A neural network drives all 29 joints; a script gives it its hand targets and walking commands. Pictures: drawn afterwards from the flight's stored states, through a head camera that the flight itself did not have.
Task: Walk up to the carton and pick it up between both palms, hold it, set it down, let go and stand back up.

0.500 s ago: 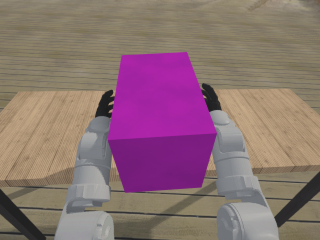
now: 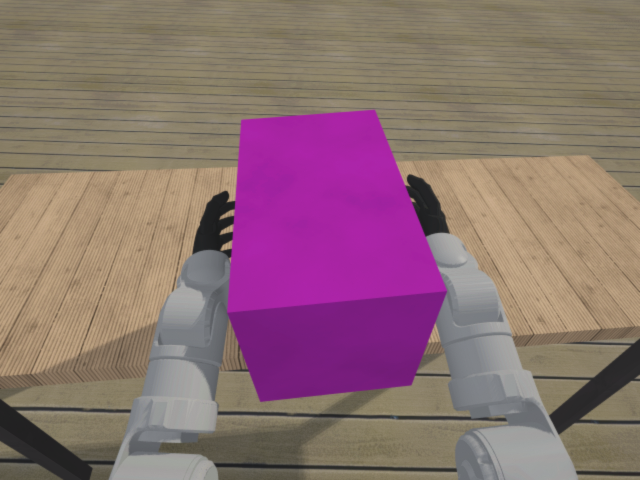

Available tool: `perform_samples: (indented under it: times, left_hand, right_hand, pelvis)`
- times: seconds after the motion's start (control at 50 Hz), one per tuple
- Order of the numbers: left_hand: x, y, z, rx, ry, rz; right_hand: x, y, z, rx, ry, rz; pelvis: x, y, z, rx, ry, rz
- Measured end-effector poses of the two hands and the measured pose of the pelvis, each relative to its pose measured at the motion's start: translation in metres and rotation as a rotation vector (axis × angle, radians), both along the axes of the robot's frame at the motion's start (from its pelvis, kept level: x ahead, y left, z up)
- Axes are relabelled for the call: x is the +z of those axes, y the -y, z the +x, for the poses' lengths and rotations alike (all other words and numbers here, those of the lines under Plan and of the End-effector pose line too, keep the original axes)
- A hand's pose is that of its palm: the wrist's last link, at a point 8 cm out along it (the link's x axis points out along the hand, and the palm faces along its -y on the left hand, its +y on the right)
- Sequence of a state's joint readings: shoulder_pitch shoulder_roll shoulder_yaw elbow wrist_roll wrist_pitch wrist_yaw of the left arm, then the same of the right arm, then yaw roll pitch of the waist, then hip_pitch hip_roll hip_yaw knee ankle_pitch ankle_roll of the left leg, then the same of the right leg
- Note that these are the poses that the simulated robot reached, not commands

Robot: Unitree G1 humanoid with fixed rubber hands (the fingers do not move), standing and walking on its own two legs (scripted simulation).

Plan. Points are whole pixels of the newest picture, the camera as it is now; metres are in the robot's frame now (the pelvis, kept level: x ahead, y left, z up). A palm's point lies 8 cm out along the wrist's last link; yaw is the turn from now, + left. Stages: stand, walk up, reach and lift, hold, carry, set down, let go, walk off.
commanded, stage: hold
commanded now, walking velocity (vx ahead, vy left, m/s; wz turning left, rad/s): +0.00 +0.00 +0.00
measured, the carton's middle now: (321, 245) +0.38 +0.00 +0.14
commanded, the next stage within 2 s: none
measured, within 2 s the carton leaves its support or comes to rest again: neither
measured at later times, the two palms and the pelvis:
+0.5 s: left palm (202, 274) +0.32 +0.13 +0.16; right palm (452, 258) +0.32 -0.14 +0.18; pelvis -0.02 -0.01 +0.00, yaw +0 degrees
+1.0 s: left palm (189, 282) +0.33 +0.15 +0.14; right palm (426, 261) +0.34 -0.12 +0.16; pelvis -0.02 +0.00 +0.00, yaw +0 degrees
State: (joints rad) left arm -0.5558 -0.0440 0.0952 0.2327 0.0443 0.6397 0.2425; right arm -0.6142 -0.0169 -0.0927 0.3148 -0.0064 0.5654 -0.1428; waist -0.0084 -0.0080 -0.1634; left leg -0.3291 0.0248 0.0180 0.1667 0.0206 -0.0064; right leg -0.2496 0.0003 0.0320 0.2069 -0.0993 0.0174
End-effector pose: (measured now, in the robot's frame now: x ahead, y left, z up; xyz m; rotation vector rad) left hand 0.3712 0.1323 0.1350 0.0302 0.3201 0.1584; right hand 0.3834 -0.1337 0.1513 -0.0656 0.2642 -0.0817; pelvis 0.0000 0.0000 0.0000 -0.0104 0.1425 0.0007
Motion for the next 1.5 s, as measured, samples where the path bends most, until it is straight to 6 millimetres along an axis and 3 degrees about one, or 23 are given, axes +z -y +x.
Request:
perform_samples:
  times: [0.22,0.34,0.46,0.54,0.68,0.78,0.86,1.14,1.34,1.5]
  left_hand:
    - [0.017,0.001,-0.039,0.031,0.056,-0.009]
    - [0.011,0.001,-0.049,0.006,0.03,-0.023]
    - [0.021,0.003,-0.051,-0.023,0.075,-0.026]
    - [0.027,0.003,-0.049,-0.042,0.077,-0.008]
    - [0.022,0.0,-0.042,-0.039,0.024,-0.022]
    - [0.026,-0.006,-0.041,-0.017,0.068,-0.017]
    - [0.016,-0.012,-0.039,0.004,0.033,-0.032]
    - [0.001,-0.015,-0.056,0.019,0.034,-0.01]
    - [0.023,-0.002,-0.072,0.011,0.083,-0.042]
    - [0.032,0.002,-0.058,-0.018,0.051,-0.031]
  right_hand:
    - [0.01,0.001,-0.035,0.006,0.055,0.054]
    - [0.007,0.001,-0.049,-0.021,0.03,0.052]
    - [0.021,0.002,-0.059,-0.046,0.077,0.038]
    - [0.028,0.003,-0.06,-0.058,0.079,0.028]
    - [0.018,0.0,-0.055,-0.061,0.025,0.027]
    - [0.025,-0.006,-0.049,-0.042,0.068,0.032]
    - [0.016,-0.012,-0.042,-0.025,0.033,0.027]
    - [0.003,-0.015,-0.052,0.006,0.034,0.037]
    - [0.023,-0.002,-0.075,-0.022,0.083,0.061]
    - [0.031,0.002,-0.065,-0.044,0.052,0.048]
  pelvis:
    - [0.002,0.01,0.002,0.012,0.049,0.006]
    - [0.002,0.013,-0.006,0.011,0.098,0.007]
    - [0.001,0.012,-0.015,0.004,0.093,0.003]
    - [0.001,0.008,-0.02,-0.001,0.101,0.0]
    - [-0.001,0.001,-0.028,-0.015,0.089,0.0]
    - [-0.002,-0.003,-0.028,-0.02,0.058,0.0]
    - [-0.003,-0.005,-0.028,-0.017,0.066,-0.001]
    - [0.0,-0.004,-0.02,0.003,0.073,-0.006]
    - [0.001,0.002,-0.022,0.005,0.1,-0.003]
    - [-0.001,0.007,-0.029,-0.005,0.138,0.001]
